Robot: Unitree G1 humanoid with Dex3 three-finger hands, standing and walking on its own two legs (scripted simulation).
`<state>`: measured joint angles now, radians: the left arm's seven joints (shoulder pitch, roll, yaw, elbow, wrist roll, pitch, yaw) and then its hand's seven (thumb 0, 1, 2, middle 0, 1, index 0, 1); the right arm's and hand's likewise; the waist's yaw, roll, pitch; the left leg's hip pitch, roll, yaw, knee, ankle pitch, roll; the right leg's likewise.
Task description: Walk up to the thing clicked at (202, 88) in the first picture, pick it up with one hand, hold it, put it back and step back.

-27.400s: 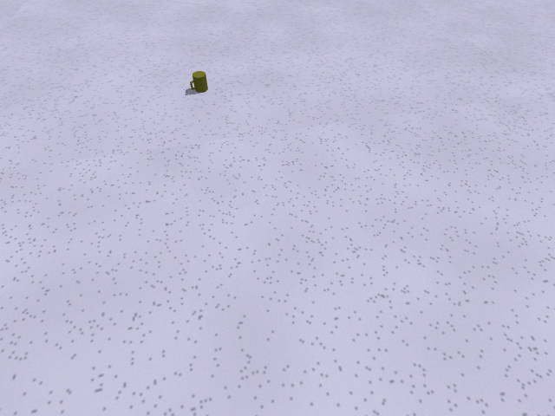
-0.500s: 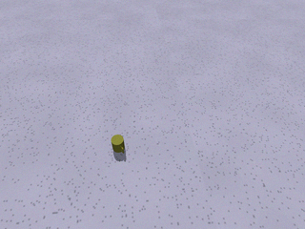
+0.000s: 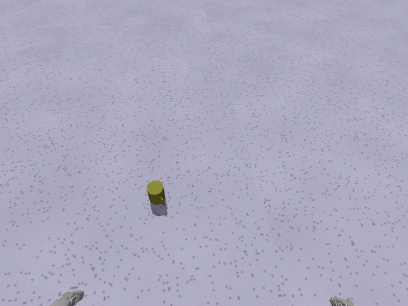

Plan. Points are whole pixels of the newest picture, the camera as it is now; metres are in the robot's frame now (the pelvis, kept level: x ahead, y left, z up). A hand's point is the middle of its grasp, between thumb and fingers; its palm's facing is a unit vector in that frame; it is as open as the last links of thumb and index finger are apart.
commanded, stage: stand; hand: left
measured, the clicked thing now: (157, 195) +0.76 +0.25 -0.72
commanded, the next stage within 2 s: walk up in 0.92 s
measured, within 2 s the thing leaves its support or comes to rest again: neither
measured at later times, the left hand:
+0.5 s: hand out of the picture +0.05 +0.25 -0.15, palm faces -0.04 -0.94 -0.35, open 7.4 cm
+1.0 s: hand out of the picture +0.06 +0.26 -0.15, palm faces -0.03 -0.94 -0.33, open 7.4 cm
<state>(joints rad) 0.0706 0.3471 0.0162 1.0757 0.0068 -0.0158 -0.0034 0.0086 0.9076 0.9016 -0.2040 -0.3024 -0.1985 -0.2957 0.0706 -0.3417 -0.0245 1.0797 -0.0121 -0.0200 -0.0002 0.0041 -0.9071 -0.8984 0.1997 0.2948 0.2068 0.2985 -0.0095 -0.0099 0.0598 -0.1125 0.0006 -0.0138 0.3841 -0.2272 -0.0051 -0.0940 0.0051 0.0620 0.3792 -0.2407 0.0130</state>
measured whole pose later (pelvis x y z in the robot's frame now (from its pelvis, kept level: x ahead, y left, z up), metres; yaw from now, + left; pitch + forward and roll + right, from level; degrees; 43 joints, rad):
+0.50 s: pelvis -0.02 +0.00 +0.00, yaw +0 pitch -2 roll +0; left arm 0.12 0.35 -0.01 1.13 0.01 -0.02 -0.01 0.01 0.91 0.90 -0.20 -0.30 -0.20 -0.30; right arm 0.11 -0.35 -0.01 1.15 -0.01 -0.01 0.01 0.00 -0.91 -0.90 0.20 0.29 0.21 0.30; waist -0.01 0.00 0.06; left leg -0.11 -0.01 -0.02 0.31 -0.16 0.00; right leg -0.10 0.00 0.06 0.32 -0.18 0.02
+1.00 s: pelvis +0.00 +0.00 +0.00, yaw +1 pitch -2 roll +0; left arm 0.17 0.36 0.02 1.08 0.03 -0.02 -0.03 0.01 0.91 0.90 -0.21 -0.30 -0.20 -0.30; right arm 0.16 -0.36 -0.04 1.09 -0.03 -0.02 0.04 0.00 -0.91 -0.90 0.20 0.29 0.21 0.30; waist -0.01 -0.01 0.03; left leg -0.15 -0.01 -0.03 0.42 -0.32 0.03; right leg -0.14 0.00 0.05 0.45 -0.37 -0.02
